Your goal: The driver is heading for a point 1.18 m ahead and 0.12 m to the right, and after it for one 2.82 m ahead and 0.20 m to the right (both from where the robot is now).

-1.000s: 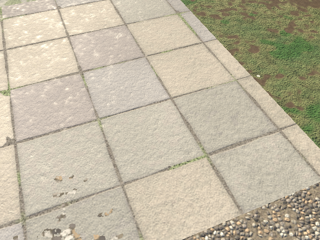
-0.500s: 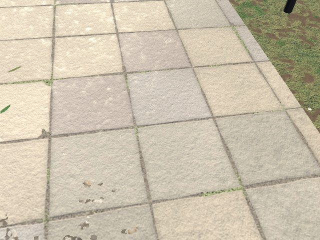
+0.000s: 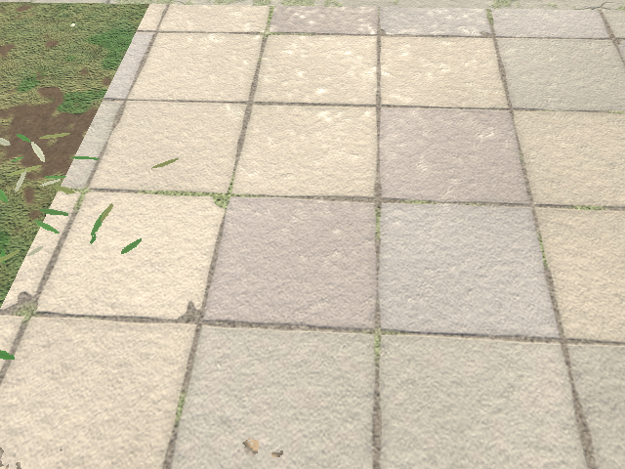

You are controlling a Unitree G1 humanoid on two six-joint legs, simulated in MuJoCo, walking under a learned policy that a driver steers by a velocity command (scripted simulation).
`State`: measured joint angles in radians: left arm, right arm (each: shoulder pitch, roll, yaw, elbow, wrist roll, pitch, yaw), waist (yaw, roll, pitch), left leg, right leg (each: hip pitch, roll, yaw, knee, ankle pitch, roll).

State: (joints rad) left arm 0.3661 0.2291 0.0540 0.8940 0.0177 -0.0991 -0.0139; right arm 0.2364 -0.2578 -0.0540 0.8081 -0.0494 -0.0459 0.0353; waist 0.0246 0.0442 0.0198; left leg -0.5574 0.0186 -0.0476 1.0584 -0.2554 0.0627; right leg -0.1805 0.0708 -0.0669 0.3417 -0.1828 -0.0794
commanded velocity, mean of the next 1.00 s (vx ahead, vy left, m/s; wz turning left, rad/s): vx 0.50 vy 0.00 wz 0.04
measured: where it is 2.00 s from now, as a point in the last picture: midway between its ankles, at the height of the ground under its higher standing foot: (335, 337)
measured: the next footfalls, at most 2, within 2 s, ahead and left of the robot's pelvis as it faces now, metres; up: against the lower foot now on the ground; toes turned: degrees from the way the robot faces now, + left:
left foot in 0.28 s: +0.30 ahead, +0.12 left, +0.00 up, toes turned +3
right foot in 0.80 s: +0.60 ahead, -0.07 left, +0.00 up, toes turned -5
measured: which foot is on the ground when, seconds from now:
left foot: up 0.00-0.26, down 0.28-0.82, up 0.84-1.00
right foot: down 0.00-0.28, up 0.30-0.78, down 0.80-1.00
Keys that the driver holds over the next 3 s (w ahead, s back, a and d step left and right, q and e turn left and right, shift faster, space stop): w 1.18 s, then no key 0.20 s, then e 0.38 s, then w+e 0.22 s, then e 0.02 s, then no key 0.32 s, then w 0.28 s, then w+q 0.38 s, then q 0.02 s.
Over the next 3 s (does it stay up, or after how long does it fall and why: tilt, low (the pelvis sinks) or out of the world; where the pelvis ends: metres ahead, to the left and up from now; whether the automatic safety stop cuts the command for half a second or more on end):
stays up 1.05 -0.14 0.00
